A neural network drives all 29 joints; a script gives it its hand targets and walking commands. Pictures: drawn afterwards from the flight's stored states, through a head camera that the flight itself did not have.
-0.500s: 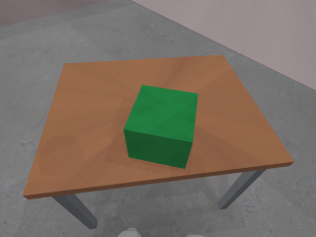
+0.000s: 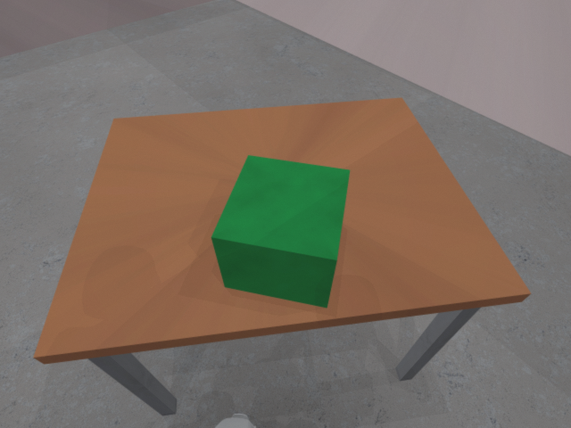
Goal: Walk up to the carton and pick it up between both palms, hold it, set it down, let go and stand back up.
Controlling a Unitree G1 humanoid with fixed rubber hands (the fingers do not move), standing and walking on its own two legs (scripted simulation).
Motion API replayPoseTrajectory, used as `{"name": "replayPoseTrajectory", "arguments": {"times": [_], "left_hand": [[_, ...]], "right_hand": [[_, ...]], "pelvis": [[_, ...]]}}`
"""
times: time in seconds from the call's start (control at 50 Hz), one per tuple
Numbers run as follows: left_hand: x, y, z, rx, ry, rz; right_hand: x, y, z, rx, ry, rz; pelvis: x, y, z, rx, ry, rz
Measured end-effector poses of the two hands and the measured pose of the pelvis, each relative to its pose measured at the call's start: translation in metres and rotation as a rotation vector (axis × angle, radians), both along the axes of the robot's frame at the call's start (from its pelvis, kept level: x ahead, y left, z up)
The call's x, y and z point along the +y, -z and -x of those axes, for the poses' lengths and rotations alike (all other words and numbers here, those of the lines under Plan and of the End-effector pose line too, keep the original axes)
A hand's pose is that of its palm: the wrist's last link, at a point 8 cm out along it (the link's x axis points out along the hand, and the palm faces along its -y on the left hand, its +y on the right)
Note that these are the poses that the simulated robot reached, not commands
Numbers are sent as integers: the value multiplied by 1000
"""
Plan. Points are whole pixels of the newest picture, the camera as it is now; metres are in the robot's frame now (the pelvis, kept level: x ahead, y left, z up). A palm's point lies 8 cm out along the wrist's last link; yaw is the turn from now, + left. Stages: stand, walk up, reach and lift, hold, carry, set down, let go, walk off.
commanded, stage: walk up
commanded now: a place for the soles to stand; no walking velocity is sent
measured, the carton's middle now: (286, 229) +0.46 +0.02 -0.02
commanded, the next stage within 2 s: none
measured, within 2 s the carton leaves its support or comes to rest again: neither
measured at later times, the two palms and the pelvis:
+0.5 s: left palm out of the picture +0.09 +0.31 -0.10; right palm out of the picture +0.06 -0.31 -0.10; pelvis +0.01 +0.00 +0.00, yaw +0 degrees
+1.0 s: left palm out of the picture +0.09 +0.31 -0.09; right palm out of the picture +0.09 -0.32 -0.10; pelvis +0.03 -0.01 +0.00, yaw +0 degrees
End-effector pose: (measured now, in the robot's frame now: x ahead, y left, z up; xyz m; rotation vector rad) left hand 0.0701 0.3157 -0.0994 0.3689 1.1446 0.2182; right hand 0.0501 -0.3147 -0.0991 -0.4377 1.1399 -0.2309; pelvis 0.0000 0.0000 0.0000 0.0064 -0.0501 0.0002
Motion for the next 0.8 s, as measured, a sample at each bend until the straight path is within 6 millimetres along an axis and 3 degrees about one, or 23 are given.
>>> {"name": "replayPoseTrajectory", "arguments": {"times": [0.08,0.2,0.34,0.44,0.64,0.8], "left_hand": [[-7,1,6,-11,-8,8],[-1,1,6,-19,-11,5],[6,6,-9,-14,15,29],[0,3,-16,-23,33,26],[4,2,-21,-30,-1,11],[-9,0,-29,-29,16,2]], "right_hand": [[-6,2,-1,5,-8,-1],[0,1,-4,8,-16,-6],[10,-5,-3,-19,3,-5],[4,-2,-1,-15,15,-13],[7,-3,-29,-14,-27,-15],[-7,-1,-24,-26,-4,-15]], "pelvis": [[-6,1,2,-3,0,-9],[-1,1,1,-1,-1,-2],[10,1,-4,4,1,16],[5,1,-6,6,2,8],[5,0,-22,27,0,9],[-8,1,-23,9,5,-3]]}}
